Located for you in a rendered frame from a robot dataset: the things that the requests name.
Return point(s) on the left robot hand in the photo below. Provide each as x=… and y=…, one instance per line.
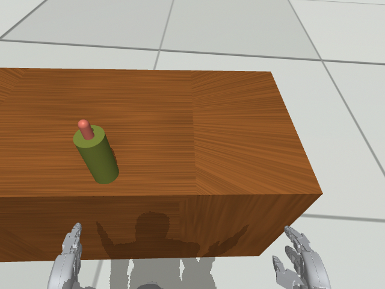
x=65, y=270

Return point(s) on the right robot hand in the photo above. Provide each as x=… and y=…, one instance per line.
x=307, y=264

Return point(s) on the bottle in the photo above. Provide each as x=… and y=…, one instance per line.
x=95, y=150

